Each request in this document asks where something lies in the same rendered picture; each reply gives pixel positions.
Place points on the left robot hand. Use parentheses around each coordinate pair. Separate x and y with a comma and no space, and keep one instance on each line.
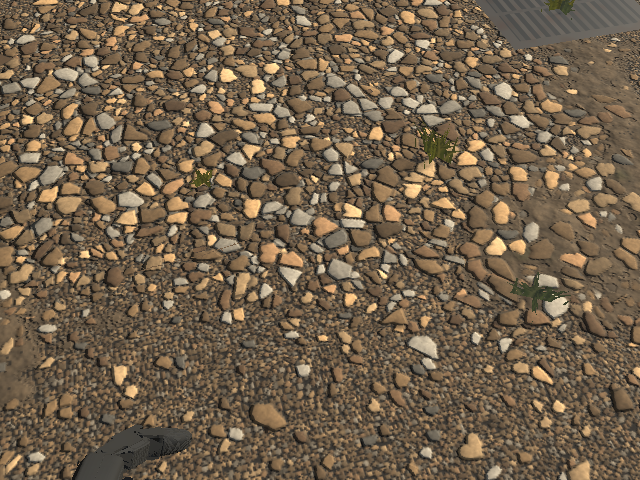
(130,448)

